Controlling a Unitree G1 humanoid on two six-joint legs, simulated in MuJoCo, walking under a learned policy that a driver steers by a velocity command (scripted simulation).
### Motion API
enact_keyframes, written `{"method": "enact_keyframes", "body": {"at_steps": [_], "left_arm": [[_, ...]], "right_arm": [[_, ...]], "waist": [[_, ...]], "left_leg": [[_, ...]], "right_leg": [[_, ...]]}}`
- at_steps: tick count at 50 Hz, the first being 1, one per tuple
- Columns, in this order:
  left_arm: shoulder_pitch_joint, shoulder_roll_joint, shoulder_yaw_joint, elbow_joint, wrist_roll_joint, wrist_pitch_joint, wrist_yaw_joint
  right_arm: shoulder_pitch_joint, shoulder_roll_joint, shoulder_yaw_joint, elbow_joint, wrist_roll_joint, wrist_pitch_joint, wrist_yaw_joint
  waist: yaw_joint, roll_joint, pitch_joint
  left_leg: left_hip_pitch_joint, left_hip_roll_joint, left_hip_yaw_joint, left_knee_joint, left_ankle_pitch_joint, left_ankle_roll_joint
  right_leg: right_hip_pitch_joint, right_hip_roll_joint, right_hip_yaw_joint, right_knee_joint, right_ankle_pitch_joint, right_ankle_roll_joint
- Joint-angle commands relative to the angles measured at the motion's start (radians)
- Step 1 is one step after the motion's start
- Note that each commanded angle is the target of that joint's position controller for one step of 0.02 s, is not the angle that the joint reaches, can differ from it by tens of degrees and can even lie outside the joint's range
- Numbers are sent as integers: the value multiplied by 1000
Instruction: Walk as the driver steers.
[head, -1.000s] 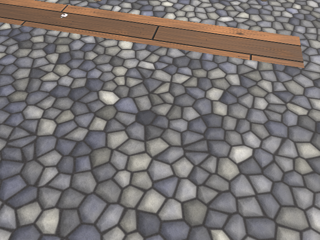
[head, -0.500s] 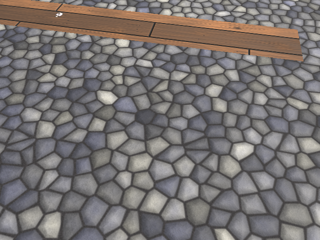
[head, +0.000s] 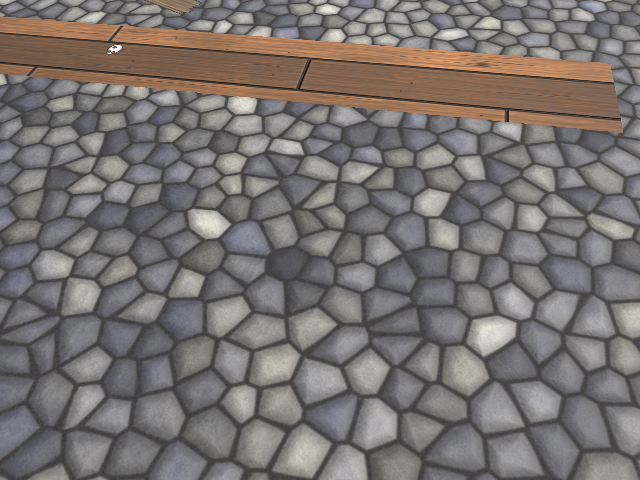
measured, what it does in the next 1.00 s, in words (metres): walks ahead: left foot, then right foot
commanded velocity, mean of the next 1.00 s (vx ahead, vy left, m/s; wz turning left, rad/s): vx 0.48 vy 0.00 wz -0.16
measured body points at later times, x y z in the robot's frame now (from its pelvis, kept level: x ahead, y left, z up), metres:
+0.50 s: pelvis +0.27 +0.03 +0.00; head +0.29 +0.04 +0.45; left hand +0.33 +0.27 -0.15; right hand +0.27 -0.22 -0.15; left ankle +0.28 +0.08 -0.75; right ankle +0.27 -0.11 -0.66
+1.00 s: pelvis +0.56 -0.03 -0.01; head +0.59 -0.04 +0.44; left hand +0.67 +0.22 -0.15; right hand +0.57 -0.29 -0.15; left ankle +0.51 +0.11 -0.65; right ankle +0.58 -0.07 -0.75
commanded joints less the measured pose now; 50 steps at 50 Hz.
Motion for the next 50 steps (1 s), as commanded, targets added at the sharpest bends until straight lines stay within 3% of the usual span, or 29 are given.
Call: {"method": "enact_keyframes", "body": {"at_steps": [1, 6, 9, 11, 13, 14, 15, 16, 17, 18, 19, 20, 22, 24, 28, 31, 36, 39, 41, 42, 43, 44, 45, 46, 47, 49, 50], "left_arm": [[105, 84, 3, 4, -4, -21, 6], [133, 84, -11, 13, 0, -26, 11], [139, 109, -7, 21, 1, -30, 17], [107, 131, -2, 20, 1, -34, 19], [71, 156, 7, 15, 2, -28, 21], [54, 158, 8, 8, -3, -24, 18], [77, 109, -2, -20, -6, -22, 12], [176, 43, -1, -23, -37, -18, -3], [72, 118, 15, -47, -12, -12, -1], [-32, 122, 19, -79, -4, -15, -5], [-60, 102, 19, -85, -3, -16, -7], [-65, 89, 22, -87, 11, -5, -10], [-28, 50, 17, -78, 23, 20, -20], [-77, 59, 21, -99, 23, 36, -27], [-268, 81, 22, -166, 12, 47, -37], [-379, 65, 12, -202, -1, 42, -42], [-499, 61, 3, -247, 1, 34, -44], [-444, 84, 15, -243, 8, 28, -38], [-269, 122, 37, -193, 11, 23, -29], [-136, 149, 55, -152, 21, 16, -26], [-5, 233, 84, -132, 36, 18, -17], [-30, 308, 106, -147, 20, 34, -16], [-75, 285, 100, -151, -4, 45, -21], [-144, 245, 89, -162, -7, 45, -17], [-182, 187, 75, -162, -3, 42, -17], [-206, 154, 60, -163, -11, 26, -6], [-189, 161, 59, -161, -15, 15, -5]], "right_arm": [[-43, -27, -6, -53, 1, 3, 7], [-283, -1, 14, -151, 14, 9, 6], [-332, -14, 18, -180, 20, 9, 3], [-269, -44, 7, -173, 20, 4, -9], [-35, -88, -18, -101, 20, -10, -24], [114, -116, -35, -54, 9, -17, -33], [258, -204, -59, -31, -15, -21, -39], [234, -230, -68, -41, -5, -7, -28], [104, -196, -61, -59, 24, -3, -20], [16, -127, -41, -76, 30, -10, -17], [-12, -75, -27, -68, 23, -21, -16], [-1, -43, -15, -53, 21, -32, -21], [42, -29, -4, -27, 20, -49, -29], [89, -60, -6, -12, 23, -60, -32], [168, -82, -3, -4, 22, -58, -32], [216, -70, 5, 3, 21, -61, -36], [287, -72, 10, 27, 13, -61, -54], [263, -107, 3, 24, 12, -57, -71], [232, -139, -7, 12, 7, -44, -77], [209, -150, -11, -2, 13, -39, -73], [181, -133, -6, -45, 20, -42, -65], [228, -57, -1, -97, 44, -52, -41], [117, -122, -10, -127, 23, -62, -35], [40, -120, -9, -162, 29, -76, -29], [40, -116, -11, -160, 31, -80, -30], [52, -88, -8, -168, -3, -43, -30], [58, -79, -8, -174, -11, -24, -26]], "waist": [[-9, -95, 120], [25, -119, 158], [24, -138, 158], [-21, -141, 114], [-121, -136, -11], [-185, -116, -83], [-207, 5, -200], [-127, 201, -288], [-94, 44, -155], [-76, 1, -29], [-40, -51, 50], [-10, -46, 62], [25, -16, 60], [32, 1, 75], [-6, 15, 111], [-37, 26, 118], [-69, 35, 128], [-24, 64, 77], [52, 86, -19], [118, 74, -81], [175, -8, -171], [92, -279, -256], [91, -69, -197], [67, -37, -80], [18, 41, 3], [-40, 29, 32], [-49, 9, 27]], "left_leg": [[-263, 25, 17, 11, 75, -21], [-211, -15, 87, -255, 162, -34], [-99, -44, 114, -393, 177, 1], [13, -79, 117, -428, 146, 43], [241, -119, 105, -476, 119, 85], [445, -76, 60, -531, 130, 108], [656, 173, -225, -549, -36, 154], [810, 392, -766, -733, -136, 306], [680, 343, -696, -794, -250, 273], [532, 313, -549, -821, -223, 242], [403, 270, -445, -856, -91, 209], [329, 229, -362, -864, 5, 180], [270, 183, -258, -879, 132, 153], [272, 162, -197, -895, 207, 149], [342, 136, -107, -926, 303, 113], [385, 117, -22, -919, 415, 69], [548, 159, 63, -871, 604, 49], [632, 187, 112, -712, 999, 35], [639, 200, 130, -453, 1136, 34], [549, 188, 150, -249, 1007, 25], [326, 150, 165, 70, 652, 8], [-117, -108, 99, 462, -257, -49], [-256, -45, -79, 483, -191, -25], [-279, 5, -90, 413, -100, -24], [-224, 38, -83, 312, -54, -29], [-109, 68, -84, 195, -48, -62], [-88, 67, -76, 157, -52, -77]], "right_leg": [[96, -249, 210, -167, 333, -72], [47, -212, 119, -161, 565, -72], [65, -234, 100, -147, 690, -75], [109, -251, 79, -50, 932, -68], [130, -247, 61, 217, 1062, -55], [25, -220, 44, 421, 909, -45], [-165, -152, 6, 742, 470, -39], [-479, 47, 52, 1106, -240, -10], [-577, -35, 140, 1126, -153, -32], [-592, -76, 131, 1075, -65, -35], [-549, -109, 128, 1006, -23, -34], [-494, -132, 133, 949, -9, -26], [-428, -142, 120, 880, -4, -5], [-472, -151, 95, 824, 28, 12], [-611, -165, 56, 662, 178, 37], [-600, -133, 30, 502, 273, 32], [-587, -81, -29, 329, 277, -11], [-479, -11, -81, 291, 153, -64], [-308, 46, -95, 257, 72, -112], [-127, 43, -60, 172, 108, -145], [103, -142, 181, 151, 38, -213], [387, -415, 770, 35, 100, -399], [341, -381, 746, -20, 60, -380], [212, -362, 617, -49, 91, -337], [71, -321, 527, -80, 205, -287], [-79, -228, 392, -92, 352, -232], [-101, -209, 366, -94, 399, -226]]}}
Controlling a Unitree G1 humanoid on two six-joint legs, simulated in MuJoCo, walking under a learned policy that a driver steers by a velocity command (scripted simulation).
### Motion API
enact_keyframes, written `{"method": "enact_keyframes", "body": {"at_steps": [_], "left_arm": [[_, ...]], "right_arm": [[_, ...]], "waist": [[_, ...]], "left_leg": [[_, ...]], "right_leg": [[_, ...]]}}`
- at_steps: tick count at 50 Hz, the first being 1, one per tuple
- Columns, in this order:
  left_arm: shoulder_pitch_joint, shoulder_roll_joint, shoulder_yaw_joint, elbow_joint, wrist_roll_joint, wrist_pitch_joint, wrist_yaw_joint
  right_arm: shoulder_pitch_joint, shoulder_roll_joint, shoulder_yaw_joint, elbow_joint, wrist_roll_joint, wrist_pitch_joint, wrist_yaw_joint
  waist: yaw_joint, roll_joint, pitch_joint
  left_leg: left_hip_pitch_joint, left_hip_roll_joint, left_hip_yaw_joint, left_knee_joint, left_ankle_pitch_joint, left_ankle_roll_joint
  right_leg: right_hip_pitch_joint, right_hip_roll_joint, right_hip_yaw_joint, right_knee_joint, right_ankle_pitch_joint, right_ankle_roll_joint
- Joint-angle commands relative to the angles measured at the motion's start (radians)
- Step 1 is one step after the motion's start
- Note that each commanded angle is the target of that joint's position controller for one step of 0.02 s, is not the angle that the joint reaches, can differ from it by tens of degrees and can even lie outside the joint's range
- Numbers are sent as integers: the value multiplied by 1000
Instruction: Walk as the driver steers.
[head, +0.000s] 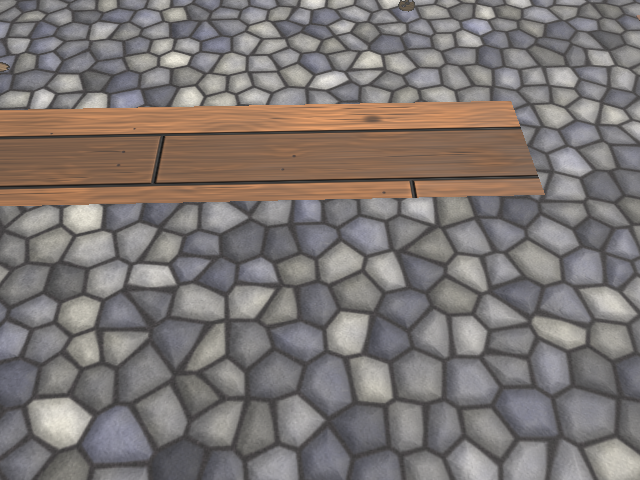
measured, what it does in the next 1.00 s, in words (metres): walks ahead: left foot, then right foot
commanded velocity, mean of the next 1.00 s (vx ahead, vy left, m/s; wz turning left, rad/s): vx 0.13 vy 0.00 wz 0.04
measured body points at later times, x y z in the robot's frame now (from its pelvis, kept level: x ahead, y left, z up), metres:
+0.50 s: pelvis +0.19 +0.04 +0.00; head +0.23 +0.05 +0.45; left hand +0.28 +0.28 -0.15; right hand +0.27 -0.22 -0.12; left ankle +0.30 +0.09 -0.73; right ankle +0.10 -0.07 -0.67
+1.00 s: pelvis +0.18 +0.01 +0.01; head +0.21 -0.01 +0.46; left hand +0.23 +0.29 -0.10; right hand +0.30 -0.26 -0.13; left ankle +0.16 +0.13 -0.66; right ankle +0.18 -0.08 -0.73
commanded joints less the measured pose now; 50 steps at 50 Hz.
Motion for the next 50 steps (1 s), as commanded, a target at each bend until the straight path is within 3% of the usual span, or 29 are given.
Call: {"method": "enact_keyframes", "body": {"at_steps": [1, 3, 6, 9, 12, 14, 16, 17, 18, 19, 20, 21, 22, 24, 25, 28, 31, 36, 38, 39, 40, 41, 42, 43, 44, 46, 50], "left_arm": [[55, 98, 13, -37, -13, -33, 9], [84, 136, 19, -40, -12, -38, 9], [136, 136, 17, -43, -12, -24, 9], [189, 120, 9, -41, -10, -10, 17], [209, 111, 3, -42, 3, 0, 30], [176, 119, 3, -54, 13, 0, 38], [118, 147, 7, -67, 0, -11, 39], [106, 136, 2, -89, -13, -22, 34], [237, 61, -10, -96, -39, -21, 38], [320, 94, -3, -64, -33, -3, 44], [281, 120, 2, -34, -2, 17, 43], [204, 107, -2, -42, 16, 27, 37], [166, 82, -9, -42, 17, 38, 29], [174, 55, -21, -32, 23, 67, 20], [165, 56, -22, -32, 20, 74, 24], [104, 73, -21, -46, 10, 89, 42], [33, 79, -22, -75, 5, 90, 48], [72, 65, -27, -83, -11, 67, 58], [158, 71, -25, -70, -8, 56, 66], [179, 135, -11, -77, 5, 49, 74], [129, 240, 15, -110, 15, 49, 82], [-13, 223, 12, -144, 26, 50, 79], [-57, 149, -8, -166, 24, 44, 79], [-108, 111, -19, -178, 20, 37, 77], [-127, 108, -22, -193, 16, 32, 76], [-88, 112, -23, -202, 12, 29, 73], [59, 155, -6, -172, 13, 33, 66]], "right_arm": [[62, -73, -17, -61, -25, 32, 8], [4, -78, -17, -92, -19, 47, 6], [-97, -80, -13, -140, -10, 54, 4], [-177, -77, -1, -172, 2, 53, 5], [-219, -85, 7, -183, 7, 47, 0], [-149, -113, 2, -159, 5, 36, -6], [8, -146, -10, -106, 0, 16, -17], [99, -177, -16, -85, -8, -2, -25], [130, -245, -25, -102, -11, 0, -23], [116, -205, -21, -105, 22, 22, -14], [44, -149, -7, -119, 32, 30, -7], [-24, -97, 10, -127, 27, 35, -9], [-51, -57, 28, -117, 18, 38, -12], [-70, -93, 24, -95, 8, 48, -15], [-59, -122, 14, -90, 6, 51, -12], [-7, -191, -18, -84, 10, 69, -6], [-12, -193, -36, -94, 8, 98, -3], [-33, -193, -61, -102, 8, 132, -2], [-69, -185, -66, -114, 20, 144, -2], [-70, -153, -60, -132, 28, 145, -1], [-67, -89, -49, -163, 47, 141, 0], [-66, -147, -61, -145, 8, 136, -7], [-40, -176, -73, -126, -2, 138, -1], [16, -163, -74, -103, -6, 141, 6], [50, -161, -75, -92, -12, 147, 9], [47, -155, -71, -92, -12, 156, 16], [-73, -134, -54, -154, 1, 168, 34]], "waist": [[-39, 12, -35], [-35, -8, -13], [-1, -55, -34], [47, -96, -64], [73, -104, -68], [39, -112, -79], [-49, -91, -108], [-82, -26, -177], [-32, 185, -313], [-7, 196, -418], [9, 58, -308], [13, 9, -199], [27, 14, -140], [59, 113, -102], [55, 130, -109], [24, 122, -119], [6, 138, -94], [16, 140, -95], [59, 136, -84], [56, 42, -62], [33, -231, -62], [5, -183, 20], [-32, -85, 8], [-78, -63, 0], [-91, -82, -22], [-60, -116, -35], [31, -143, -56]], "left_leg": [[-132, 51, -30, -86, 17, -39], [-149, 39, -2, -168, 67, -67], [-157, 6, 29, -308, 169, -77], [-139, -25, 43, -448, 269, -53], [-109, -55, 44, -566, 289, -28], [-9, -72, 23, -641, 248, 1], [167, -74, 10, -806, 339, 40], [365, 41, -81, -819, 705, 71], [600, 339, -343, -713, 1337, 225], [606, 421, -505, -755, 1341, 341], [477, 370, -449, -807, 1100, 332], [361, 300, -358, -857, 884, 285], [266, 234, -285, -910, 747, 233], [159, 133, -193, -950, 609, 176], [165, 111, -192, -947, 577, 168], [193, 125, -276, -973, 316, 188], [150, 118, -347, -1035, -13, 185], [79, 100, -399, -1058, -62, 148], [-1, 49, -385, -1034, -108, 82], [-84, -23, -316, -938, -162, 15], [-213, -171, -129, -636, -212, -22], [-202, -153, -60, -402, -208, -29], [-102, -127, -92, -260, -152, -22], [-74, -130, -86, -168, -92, -21], [-83, -124, -72, -99, -61, -27], [-134, -107, -36, -64, -63, -52], [-189, -73, -12, -230, -108, -88]], "right_leg": [[87, -287, 326, -214, 351, -153], [60, -263, 283, -192, 579, -136], [90, -213, 223, -122, 820, -52], [167, -198, 212, -88, 849, 10], [245, -214, 231, -44, 839, 26], [257, -235, 258, 25, 868, 37], [251, -224, 267, 180, 861, 54], [154, -176, 251, 335, 627, 69], [-24, -34, 165, 644, -153, 100], [-96, 17, 164, 777, -475, 107], [-125, -24, 204, 826, -421, 115], [-139, -53, 202, 784, -374, 123], [-104, -85, 204, 685, -340, 134], [-9, -97, 123, 543, -293, 156], [-4, -89, 93, 490, -298, 160], [-57, -83, 78, 428, -316, 164], [-81, -90, 80, 385, -288, 154], [42, -62, 65, 202, -243, 118], [181, -60, 64, -30, -153, 84], [235, -169, 176, -193, -245, 54], [222, -445, 502, -298, -405, -37], [12, -550, 521, -320, -296, -100], [-62, -485, 424, -278, -152, -97], [-72, -414, 309, -239, -22, -59], [-33, -373, 232, -211, 66, -35], [59, -348, 150, -160, 248, -40], [277, -402, 135, -94, 452, -70]]}}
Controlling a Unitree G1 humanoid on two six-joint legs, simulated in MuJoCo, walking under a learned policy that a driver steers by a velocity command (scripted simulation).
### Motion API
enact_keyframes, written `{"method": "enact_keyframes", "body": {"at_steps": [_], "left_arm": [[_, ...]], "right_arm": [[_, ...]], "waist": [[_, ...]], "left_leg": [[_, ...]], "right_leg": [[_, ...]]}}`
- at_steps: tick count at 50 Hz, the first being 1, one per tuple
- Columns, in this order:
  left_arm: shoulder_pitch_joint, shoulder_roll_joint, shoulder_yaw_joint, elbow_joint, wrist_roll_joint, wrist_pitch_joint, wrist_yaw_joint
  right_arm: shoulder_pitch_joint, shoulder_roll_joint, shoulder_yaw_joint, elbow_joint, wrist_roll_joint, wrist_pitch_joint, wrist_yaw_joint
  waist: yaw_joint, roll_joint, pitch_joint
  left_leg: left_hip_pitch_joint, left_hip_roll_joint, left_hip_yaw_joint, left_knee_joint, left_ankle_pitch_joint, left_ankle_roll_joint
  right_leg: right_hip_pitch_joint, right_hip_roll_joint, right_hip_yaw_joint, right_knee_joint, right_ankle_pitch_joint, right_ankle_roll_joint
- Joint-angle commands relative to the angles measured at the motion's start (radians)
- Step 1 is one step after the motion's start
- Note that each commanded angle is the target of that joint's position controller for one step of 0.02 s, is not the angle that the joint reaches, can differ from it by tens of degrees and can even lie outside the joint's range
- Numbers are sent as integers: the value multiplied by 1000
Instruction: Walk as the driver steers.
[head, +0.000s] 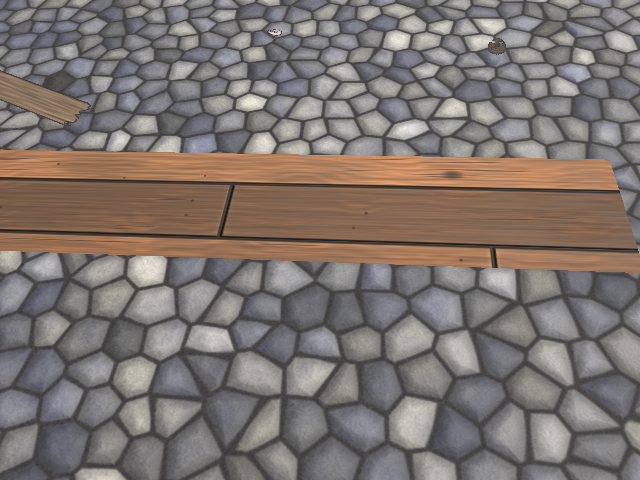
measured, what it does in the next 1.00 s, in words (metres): steps on the spot: left foot, then right foot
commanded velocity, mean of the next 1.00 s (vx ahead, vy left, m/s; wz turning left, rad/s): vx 0.00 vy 0.00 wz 0.14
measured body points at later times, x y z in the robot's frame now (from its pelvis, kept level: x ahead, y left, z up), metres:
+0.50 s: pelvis -0.02 +0.04 +0.00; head +0.00 +0.05 +0.45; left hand +0.00 +0.30 -0.15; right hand +0.13 -0.19 -0.12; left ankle -0.03 +0.12 -0.75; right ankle -0.01 -0.10 -0.73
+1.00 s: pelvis -0.02 +0.01 +0.00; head -0.02 +0.00 +0.45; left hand -0.02 +0.24 -0.15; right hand +0.01 -0.23 -0.16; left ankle -0.03 +0.12 -0.75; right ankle -0.01 -0.10 -0.75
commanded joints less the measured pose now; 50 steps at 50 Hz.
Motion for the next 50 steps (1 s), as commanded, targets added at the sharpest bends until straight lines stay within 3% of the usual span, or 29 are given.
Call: {"method": "enact_keyframes", "body": {"at_steps": [1, 4, 7, 9, 10, 11, 12, 13, 14, 15, 16, 18, 21, 25, 27, 28, 29, 31, 33, 38, 50], "left_arm": [[66, 166, 41, -41, 1, -7, -4], [58, 185, 48, -41, 8, -6, -24], [35, 202, 54, -36, 7, -3, -40], [5, 200, 54, -31, -6, 5, -43], [27, 166, 45, -29, -9, 6, -43], [64, 58, 16, -65, 6, 10, -50], [-4, 63, 13, -68, -12, 30, -34], [-13, 110, 22, -57, -15, 43, -33], [-18, 108, 24, -43, -17, 46, -37], [0, 117, 27, -23, -17, 44, -41], [15, 129, 32, -8, -7, 46, -45], [54, 110, 27, 22, -4, 46, -49], [28, 79, 15, 34, -10, 49, -43], [30, 75, 8, 62, -14, 43, -29], [61, 72, 0, 88, -4, 26, -24], [73, 104, 2, 95, 6, 12, -22], [29, 149, 11, 108, -8, 6, -26], [12, 82, -4, 123, -13, -4, -38], [20, 83, -7, 144, -13, -8, -32], [27, 71, -12, 183, -15, -10, -27], [46, 43, -26, 248, -17, -13, -25]], "right_arm": [[-54, -43, 2, -90, 8, 1, 15], [-70, -28, 14, -113, 20, 3, 18], [-47, -31, 17, -115, 29, -4, 5], [6, -20, 24, -98, 20, -22, -5], [31, -62, 18, -92, 1, -38, -13], [58, -139, 14, -108, -11, -56, -21], [61, -165, 9, -92, 18, -64, -30], [29, -101, 27, -89, 18, -69, -28], [-29, -59, 44, -92, 17, -70, -31], [-74, -46, 51, -98, 10, -66, -36], [-71, -58, 50, -96, 15, -68, -45], [-48, -52, 56, -78, 18, -72, -46], [-46, -50, 61, -54, 13, -75, -46], [-46, -56, 61, -21, 10, -71, -48], [-55, -47, 65, -7, 20, -73, -49], [-36, -30, 69, 0, 19, -77, -46], [21, -15, 66, 17, 24, -74, -40], [4, -31, 63, 60, 20, -68, -45], [6, -40, 58, 81, 19, -69, -43], [32, -14, 68, 144, 20, -73, -46], [101, 12, 87, 245, 19, -72, -55]], "waist": [[43, -192, -28], [51, -221, -39], [40, -244, -52], [-16, -201, -57], [-20, -114, -95], [6, 152, -147], [-38, 200, -109], [-16, 91, -57], [4, 79, -12], [26, 78, 3], [25, 100, 2], [29, 72, -47], [14, 73, -28], [9, 76, -11], [36, 20, -19], [23, -18, -34], [-42, -119, 7], [-3, -112, 34], [-3, -123, 27], [1, -74, 32], [-2, -55, 46]], "left_leg": [[-103, 21, 31, -92, -51, -19], [45, 9, 68, -243, -91, 9], [152, -11, 100, -390, -71, 41], [306, -9, 99, -687, 176, 64], [465, 70, -13, -781, 289, 78], [631, 373, -333, -774, 653, 123], [452, 437, -333, -720, 870, 282], [438, 380, -275, -732, 815, 298], [406, 324, -217, -752, 728, 267], [403, 272, -173, -763, 688, 229], [411, 251, -144, -757, 743, 221], [431, 234, -105, -738, 797, 218], [390, 224, -100, -745, 645, 219], [340, 226, -151, -739, 466, 222], [270, 202, -153, -725, 361, 162], [236, 171, -143, -710, 287, 127], [265, 98, -91, -754, 209, 110], [359, 95, -80, -743, 224, 95], [377, 104, -80, -730, 262, 99], [344, 106, -75, -751, 243, 85], [332, 112, -65, -743, 247, 69]], "right_leg": [[207, -268, 155, -44, 526, -171], [147, -269, 125, -9, 562, -167], [118, -272, 128, 36, 591, -160], [52, -243, 93, 113, 503, -99], [-55, -211, 58, 194, 347, -38], [-259, -126, -16, 396, -204, 33], [-234, -43, 53, 443, -383, 41], [-241, -58, 93, 490, -357, 47], [-247, -59, 107, 481, -301, 48], [-240, -58, 107, 457, -246, 54], [-228, -49, 97, 460, -207, 59], [-179, -36, 95, 451, -179, 69], [-127, -30, 89, 339, -170, 74], [-44, -16, 76, 148, -104, 60], [102, -50, 112, -47, 138, 48], [162, -121, 188, -66, 216, 38], [76, -138, 211, -26, 244, 11], [-13, -116, 194, -63, 133, 16], [-8, -104, 188, -84, 124, 21], [22, -104, 189, -92, 98, 8], [3, -94, 192, -102, 76, -4]]}}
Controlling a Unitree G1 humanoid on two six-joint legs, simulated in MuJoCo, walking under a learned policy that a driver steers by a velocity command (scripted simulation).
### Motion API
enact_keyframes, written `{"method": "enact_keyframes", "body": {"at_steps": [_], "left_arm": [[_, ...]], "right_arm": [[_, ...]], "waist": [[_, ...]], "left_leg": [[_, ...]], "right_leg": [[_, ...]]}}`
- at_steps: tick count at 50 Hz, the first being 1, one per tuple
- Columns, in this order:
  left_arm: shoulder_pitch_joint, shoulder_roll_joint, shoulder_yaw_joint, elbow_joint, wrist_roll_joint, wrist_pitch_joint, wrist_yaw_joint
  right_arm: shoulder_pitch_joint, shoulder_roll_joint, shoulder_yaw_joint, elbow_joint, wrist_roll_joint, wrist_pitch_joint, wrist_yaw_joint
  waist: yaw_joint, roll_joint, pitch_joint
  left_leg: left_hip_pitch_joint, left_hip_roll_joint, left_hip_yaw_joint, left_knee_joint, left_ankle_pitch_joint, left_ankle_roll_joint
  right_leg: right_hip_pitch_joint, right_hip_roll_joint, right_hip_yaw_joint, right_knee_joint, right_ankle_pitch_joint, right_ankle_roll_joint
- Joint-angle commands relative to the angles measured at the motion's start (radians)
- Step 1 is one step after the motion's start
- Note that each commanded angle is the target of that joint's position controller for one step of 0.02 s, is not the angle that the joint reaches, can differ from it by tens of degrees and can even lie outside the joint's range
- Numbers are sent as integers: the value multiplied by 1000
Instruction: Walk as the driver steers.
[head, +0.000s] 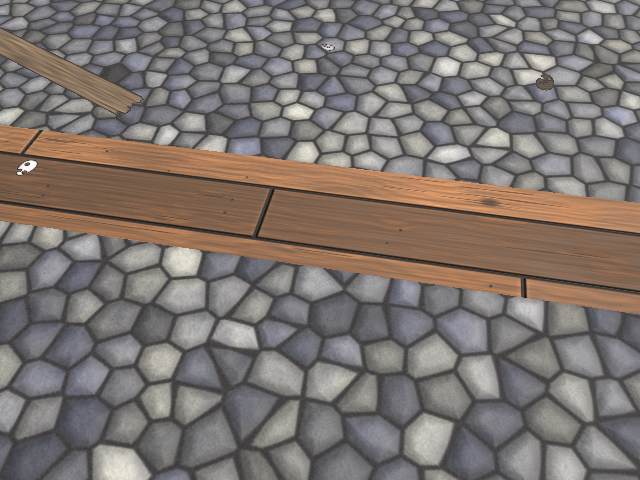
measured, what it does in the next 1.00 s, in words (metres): walks ahead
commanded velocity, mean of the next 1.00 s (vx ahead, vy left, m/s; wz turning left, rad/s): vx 0.24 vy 0.00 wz -0.01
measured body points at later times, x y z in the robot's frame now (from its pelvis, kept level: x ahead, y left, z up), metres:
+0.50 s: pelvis +0.02 +0.00 +0.00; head +0.02 +0.01 +0.45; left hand -0.02 +0.23 -0.16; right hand +0.01 -0.23 -0.16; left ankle +0.00 +0.10 -0.72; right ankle -0.01 -0.10 -0.75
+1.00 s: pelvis +0.23 +0.03 -0.02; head +0.27 +0.03 +0.43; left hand +0.42 +0.23 -0.15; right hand +0.09 -0.17 -0.15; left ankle +0.04 +0.11 -0.75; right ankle +0.38 -0.05 -0.72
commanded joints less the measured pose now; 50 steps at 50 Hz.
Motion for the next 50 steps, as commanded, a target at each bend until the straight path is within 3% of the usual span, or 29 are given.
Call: {"method": "enact_keyframes", "body": {"at_steps": [1, 15, 16, 19, 21, 22, 25, 27, 28, 29, 30, 31, 32, 33, 34, 36, 39, 43, 46, 48, 50], "left_arm": [[48, 93, 12, -5, -1, -6, 3], [91, 61, 3, 30, -1, -10, 7], [102, 60, 3, 33, 0, -9, 7], [132, 120, 32, 29, 1, 9, 5], [203, 141, 49, 39, 5, 16, 1], [216, 139, 55, 40, 7, 14, 0], [171, 143, 64, 16, 17, -6, -6], [102, 147, 69, -7, 4, -16, -9], [68, 138, 70, -17, -3, -18, -11], [49, 120, 68, -29, 1, -21, -13], [26, 67, 53, -52, 6, -31, -18], [6, 4, 35, -94, 7, -42, -27], [-2, 84, 52, -104, 38, -44, -37], [-18, 84, 53, -105, 37, -50, -49], [-5, 64, 49, -96, 28, -58, -58], [2, 70, 55, -85, 29, -60, -69], [-41, 58, 56, -103, 27, -45, -70], [-238, 37, 41, -187, 20, -38, -68], [-319, 25, 27, -223, 8, -38, -67], [-302, 46, 30, -230, 7, -39, -61], [-174, 82, 47, -199, 7, -47, -51]], "right_arm": [[41, -76, -8, -5, 0, -7, -4], [80, -38, 1, 44, 0, -9, -11], [89, -32, 2, 48, -1, -8, -11], [81, -40, -9, 28, -13, -2, -4], [35, -2, -4, -8, -32, -5, 9], [16, 5, -3, -26, -37, -13, 15], [6, -17, -15, -61, -25, -44, 31], [77, 2, -18, -50, -14, -60, 36], [157, 16, -20, -20, -9, -65, 34], [238, 5, -28, 12, -9, -66, 27], [336, -49, -42, 28, -21, -75, 17], [435, -155, -67, 38, -14, -76, 16], [389, -145, -68, 41, -16, -64, 14], [287, -107, -58, 2, -15, -69, 19], [230, -93, -54, -20, -12, -80, 23], [212, -56, -41, -28, -6, -100, 19], [300, -36, -30, 7, -5, -111, 16], [330, -31, -19, 14, -8, -113, 13], [328, -54, -21, 16, -11, -116, 7], [317, -68, -24, 20, -12, -121, 3], [287, -92, -32, 18, -13, -123, -4]], "waist": [[6, -13, 36], [4, -12, 41], [6, -16, 20], [20, -83, 70], [52, -147, 138], [57, -158, 156], [27, -115, 128], [-28, -113, 107], [-67, -95, 103], [-94, -47, 104], [-127, 108, 78], [-139, 300, 56], [-91, 192, 125], [-42, 88, 170], [-15, 56, 164], [7, 41, 121], [1, 65, 79], [-28, 79, 108], [-37, 105, 118], [-14, 111, 103], [53, 112, 24]], "left_leg": [[-35, 88, -84, -54, 59, 23], [-39, 94, -76, -35, 70, 18], [-33, 83, -68, -35, 7, 20], [-149, 1, 1, 99, -317, 45], [-284, -22, 63, 257, -317, 49], [-308, 6, 68, 336, -260, 51], [-323, 45, 40, 385, -275, 64], [-147, 24, 73, 230, -203, 76], [12, -9, 107, 123, -124, 78], [140, -30, 99, 52, -131, 74], [258, 135, -139, -87, -290, 89], [306, 364, -555, -273, -588, 159], [188, 410, -629, -287, -653, 209], [116, 373, -547, -282, -585, 203], [94, 324, -446, -286, -446, 184], [123, 254, -283, -283, -168, 154], [191, 211, -149, -226, 213, 145], [158, 185, -71, -214, 446, 151], [143, 182, -7, -217, 538, 145], [167, 205, 35, -175, 719, 135], [213, 221, 80, 0, 980, 117]], "right_leg": [[-38, -112, 113, -85, 50, -26], [-52, -103, 112, -76, 71, -29], [-45, -96, 114, -87, -18, -32], [-91, -106, 188, -121, -477, -92], [-88, -228, 358, -212, -676, -167], [-106, -287, 426, -250, -672, -201], [-94, -303, 403, -252, -496, -212], [-187, -241, 291, -200, -431, -176], [-279, -197, 232, -141, -428, -157], [-365, -146, 179, -39, -413, -138], [-479, -63, 72, 207, -358, -103], [-641, 42, -67, 491, -334, -70], [-660, -16, -6, 651, -306, -84], [-664, -57, 23, 704, -206, -88], [-637, -79, 31, 703, -124, -79], [-598, -94, 8, 678, -22, -53], [-627, -79, -41, 675, 27, -31], [-621, -55, -98, 503, 79, -12], [-506, -21, -143, 312, 120, -36], [-405, 6, -158, 252, 114, -80], [-258, 58, -162, 240, 77, -129]]}}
